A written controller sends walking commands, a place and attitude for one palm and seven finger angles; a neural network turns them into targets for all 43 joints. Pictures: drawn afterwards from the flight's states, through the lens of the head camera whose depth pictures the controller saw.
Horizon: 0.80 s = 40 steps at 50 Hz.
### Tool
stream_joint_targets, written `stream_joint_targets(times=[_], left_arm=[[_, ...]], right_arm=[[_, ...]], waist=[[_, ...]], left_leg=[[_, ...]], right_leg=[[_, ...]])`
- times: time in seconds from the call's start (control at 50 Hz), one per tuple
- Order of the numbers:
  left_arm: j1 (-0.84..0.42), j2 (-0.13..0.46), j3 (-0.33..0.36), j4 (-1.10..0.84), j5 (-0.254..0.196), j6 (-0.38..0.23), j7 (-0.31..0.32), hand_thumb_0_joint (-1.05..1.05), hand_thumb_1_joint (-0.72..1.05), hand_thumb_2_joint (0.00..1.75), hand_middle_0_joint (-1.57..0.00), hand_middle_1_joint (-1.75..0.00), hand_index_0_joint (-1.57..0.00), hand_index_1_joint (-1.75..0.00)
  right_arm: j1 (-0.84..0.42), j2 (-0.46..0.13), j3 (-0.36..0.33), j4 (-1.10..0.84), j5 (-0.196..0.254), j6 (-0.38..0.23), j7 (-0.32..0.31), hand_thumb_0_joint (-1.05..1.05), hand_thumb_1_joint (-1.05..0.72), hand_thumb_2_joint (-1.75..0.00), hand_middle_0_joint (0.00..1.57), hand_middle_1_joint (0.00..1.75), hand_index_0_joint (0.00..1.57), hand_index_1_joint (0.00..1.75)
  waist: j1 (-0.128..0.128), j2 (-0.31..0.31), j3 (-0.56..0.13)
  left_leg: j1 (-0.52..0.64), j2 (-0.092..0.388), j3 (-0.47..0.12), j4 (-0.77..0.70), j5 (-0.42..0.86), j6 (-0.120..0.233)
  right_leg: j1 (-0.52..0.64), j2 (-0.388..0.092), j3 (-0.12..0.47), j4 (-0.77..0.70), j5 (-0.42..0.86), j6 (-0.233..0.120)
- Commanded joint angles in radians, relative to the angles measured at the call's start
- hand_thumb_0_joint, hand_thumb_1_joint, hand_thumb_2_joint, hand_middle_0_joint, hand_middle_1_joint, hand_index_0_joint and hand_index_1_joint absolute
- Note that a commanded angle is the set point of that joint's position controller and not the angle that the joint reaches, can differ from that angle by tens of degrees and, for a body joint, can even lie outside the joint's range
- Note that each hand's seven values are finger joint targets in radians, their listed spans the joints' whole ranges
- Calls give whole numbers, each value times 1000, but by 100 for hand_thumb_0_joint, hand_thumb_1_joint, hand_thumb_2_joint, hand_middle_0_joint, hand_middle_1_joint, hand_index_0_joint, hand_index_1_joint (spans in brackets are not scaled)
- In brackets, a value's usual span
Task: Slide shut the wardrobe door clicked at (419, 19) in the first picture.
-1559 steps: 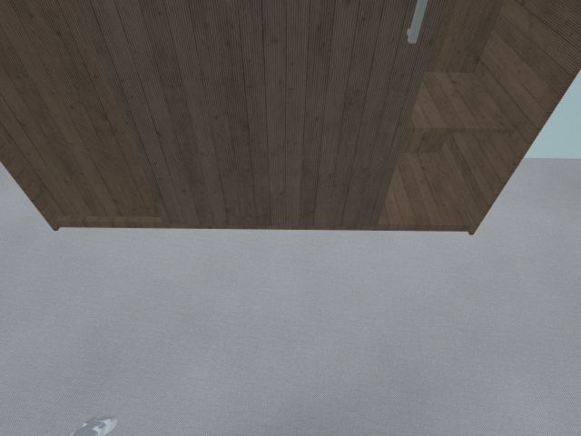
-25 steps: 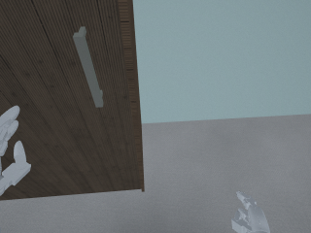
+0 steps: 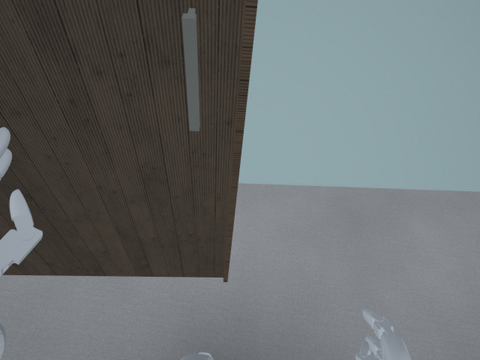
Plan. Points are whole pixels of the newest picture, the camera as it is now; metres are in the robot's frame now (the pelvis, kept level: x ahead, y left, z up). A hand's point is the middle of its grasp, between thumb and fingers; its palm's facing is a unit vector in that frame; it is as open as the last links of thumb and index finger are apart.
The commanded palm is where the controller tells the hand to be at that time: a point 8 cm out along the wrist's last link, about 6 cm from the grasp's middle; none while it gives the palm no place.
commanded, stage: step back with the hand held close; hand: left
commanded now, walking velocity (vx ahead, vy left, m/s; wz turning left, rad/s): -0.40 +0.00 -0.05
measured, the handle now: (193, 75) +0.52 +0.14 +0.21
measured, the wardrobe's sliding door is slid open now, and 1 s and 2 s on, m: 0.00 0.00 0.00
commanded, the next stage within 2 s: stop stepping back and stand still in 0.34 s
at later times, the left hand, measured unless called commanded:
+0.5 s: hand (30, 266) +0.16 +0.24 +0.19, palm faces +0.27 -0.88 -0.40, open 7.4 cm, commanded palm +0.10 +0.29 +0.20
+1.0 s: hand out of the picture +0.08 +0.28 +0.19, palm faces +0.39 -0.84 -0.37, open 7.4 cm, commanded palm +0.01 +0.32 +0.20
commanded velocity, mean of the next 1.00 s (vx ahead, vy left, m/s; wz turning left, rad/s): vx -0.07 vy -0.02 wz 0.00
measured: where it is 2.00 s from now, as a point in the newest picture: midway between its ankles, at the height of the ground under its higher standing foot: outside the picture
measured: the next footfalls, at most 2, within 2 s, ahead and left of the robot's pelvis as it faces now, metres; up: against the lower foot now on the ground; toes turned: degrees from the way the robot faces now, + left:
right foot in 0.32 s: -0.13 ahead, -0.14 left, +0.00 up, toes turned -6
left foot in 0.44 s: +0.07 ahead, +0.06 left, +0.00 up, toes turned -7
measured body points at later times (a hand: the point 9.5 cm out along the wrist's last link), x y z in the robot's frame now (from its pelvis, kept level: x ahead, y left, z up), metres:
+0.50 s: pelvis -0.08 +0.01 +0.01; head -0.08 +0.04 +0.46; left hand +0.14 +0.28 +0.22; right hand +0.05 -0.25 -0.06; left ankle +0.03 +0.06 -0.72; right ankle -0.16 -0.13 -0.71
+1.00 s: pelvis -0.16 +0.03 +0.01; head -0.19 +0.05 +0.46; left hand +0.05 +0.32 +0.21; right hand -0.04 -0.21 -0.07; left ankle -0.13 +0.16 -0.72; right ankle -0.13 -0.07 -0.71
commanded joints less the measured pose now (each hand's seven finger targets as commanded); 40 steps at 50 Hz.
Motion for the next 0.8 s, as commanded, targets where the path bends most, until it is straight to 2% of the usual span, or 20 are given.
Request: stream_joint_targets(times=[0.0,0.06,0.16,0.22,0.26,0.3,0.32,0.36,0.38,0.42,0.44,0.46,0.5,0.58,0.6,0.62,0.64,0.68,0.72,0.78], left_arm=[[-104,239,188,-199,4,-86,18,0,90,90,-20,-30,-20,-30],[-22,185,150,-208,-10,-81,9,0,90,90,-20,-30,-20,-30],[25,159,93,-256,-35,-66,2,0,90,90,-20,-30,-20,-30],[14,183,103,-227,-49,-64,1,0,90,90,-20,-30,-20,-30],[-12,235,128,-230,-55,-79,-4,0,90,90,-20,-30,-20,-30],[-7,281,167,-219,-61,-94,4,0,90,90,-20,-30,-20,-30],[-22,295,176,-216,-64,-96,4,0,90,90,-20,-30,-20,-30],[-42,255,134,-185,-55,-82,-13,0,90,90,-20,-30,-20,-30],[-21,254,139,-166,-55,-60,-16,0,90,90,-20,-30,-20,-30],[-38,246,128,-168,-60,-26,-25,0,90,90,-20,-30,-20,-30],[-20,244,137,-132,-64,-27,-28,0,90,90,-20,-30,-20,-30],[26,235,143,-85,-62,-28,-26,0,90,90,-20,-30,-20,-30],[52,239,164,-146,-62,-20,-18,0,90,90,-20,-30,-20,-30],[179,215,151,-215,-44,-3,-13,0,90,90,-20,-30,-20,-30],[181,252,171,-252,-38,-3,-10,0,90,90,-20,-30,-20,-30],[179,254,170,-257,-37,-2,-7,0,90,90,-20,-30,-20,-30],[94,247,168,-278,-36,0,1,0,90,90,-20,-30,-20,-30],[-18,225,148,-227,-20,0,9,0,90,90,-20,-30,-20,-30],[-98,197,119,-91,-3,4,20,0,90,90,-20,-30,-20,-30],[-201,160,60,-24,12,-7,34,0,90,90,-20,-30,-20,-30]], right_arm=[[-95,-118,-66,-144,-23,-85,-8,0,-90,-90,20,30,20,30],[-89,-109,-77,-138,-14,-93,20,0,-90,-90,20,30,20,30],[-72,-100,-57,-117,-17,-101,33,0,-90,-90,20,30,20,30],[-59,-96,-58,-92,-28,-88,26,0,-90,-90,20,30,20,30],[-43,-94,-59,-83,-25,-63,21,0,-90,-90,20,30,20,30],[-62,-74,-47,-78,-28,-49,11,0,-90,-90,20,30,20,30],[-107,-69,-34,-101,-27,-57,5,0,-90,-90,20,30,20,30],[-122,-87,-49,-103,3,-73,-7,0,-90,-90,20,30,20,30],[-131,-95,-43,-118,3,-67,-16,0,-90,-90,20,30,20,30],[-149,-122,-35,-134,5,-51,-26,0,-90,-90,20,30,20,30],[-117,-128,-44,-134,6,-55,-16,0,-90,-90,20,30,20,30],[-104,-120,-48,-130,-4,-67,-4,0,-90,-90,20,30,20,30],[-113,-120,-54,-143,-10,-67,-1,0,-90,-90,20,30,20,30],[-100,-113,-52,-180,6,-51,14,0,-90,-90,20,30,20,30],[-91,-105,-59,-185,10,-44,13,0,-90,-90,20,30,20,30],[-98,-107,-68,-176,3,-36,9,0,-90,-90,20,30,20,30],[-91,-119,-70,-149,-5,-32,6,0,-90,-90,20,30,20,30],[-70,-111,-62,-123,3,-56,2,0,-90,-90,20,30,20,30],[-64,-112,-54,-97,-6,-62,-15,0,-90,-90,20,30,20,30],[-64,-114,-57,-72,-2,-87,-32,0,-90,-90,20,30,20,30]], waist=[[-20,257,-109],[-3,128,-149],[-9,253,-217],[-11,254,-252],[-18,138,-279],[-21,-40,-251],[-8,-74,-195],[-26,-194,-159],[-30,-161,-130],[-16,109,-131],[-12,205,-174],[1,226,-211],[6,233,-211],[-2,213,-155],[-7,30,-159],[-4,-167,-98],[-12,-184,-33],[-52,-148,-29],[-63,-112,-26],[-45,-9,-16]], left_leg=[[-155,375,-483,-550,-482,100],[69,303,-316,-452,-244,87],[238,245,-242,-525,-215,-12],[300,235,-191,-475,-23,-103],[410,179,-82,-284,127,-127],[406,101,-48,4,0,-115],[338,68,-16,73,-88,-114],[304,31,-18,89,-67,-100],[280,45,-16,-46,106,-92],[344,147,-178,-297,649,-36],[355,228,-258,-350,679,5],[340,278,-340,-407,424,14],[150,265,-355,-552,-251,-4],[-114,81,-100,-448,-443,-89],[2,0,-12,-170,-335,-92],[65,-51,-16,208,-231,-102],[-13,-28,-57,411,-207,-101],[-25,42,-89,466,-158,-88],[118,88,-51,249,-158,-65],[211,56,19,-111,-179,-36]], right_leg=[[137,72,75,473,-159,-14],[34,58,30,361,-182,-21],[107,79,-59,-19,-236,-42],[205,48,-57,-330,-115,-68],[150,-44,19,-457,-5,-103],[-25,-270,169,-479,186,-178],[-49,-306,143,-451,307,-173],[-43,-233,27,-353,345,-139],[2,-174,-16,-274,428,-98],[29,32,-65,-62,289,8],[59,63,-13,41,-46,-9],[55,64,29,99,-237,-27],[185,55,26,101,-248,-47],[432,49,-74,-232,-151,-72],[254,-78,53,-398,-263,-95],[-24,-296,366,-584,-459,-175],[-118,-402,443,-606,-423,-231],[-120,-346,315,-534,-427,-211],[-153,-268,133,-470,-394,-138],[-41,-214,65,-352,-321,-117]])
